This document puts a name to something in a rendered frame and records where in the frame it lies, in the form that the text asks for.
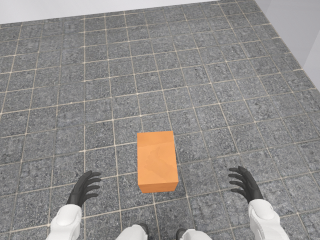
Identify left robot forearm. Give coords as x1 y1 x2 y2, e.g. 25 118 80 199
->
46 204 82 240

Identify robot left foot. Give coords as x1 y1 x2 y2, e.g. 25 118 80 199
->
139 223 149 240

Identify right robot thigh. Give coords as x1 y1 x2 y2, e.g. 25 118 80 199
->
179 230 212 240

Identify carton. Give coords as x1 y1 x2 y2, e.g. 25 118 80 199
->
137 131 179 194

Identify left robot hand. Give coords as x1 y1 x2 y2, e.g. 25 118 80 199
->
66 170 101 208

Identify right robot forearm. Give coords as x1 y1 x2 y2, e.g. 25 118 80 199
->
248 199 290 240

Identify right robot hand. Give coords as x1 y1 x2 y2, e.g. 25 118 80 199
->
228 166 264 204

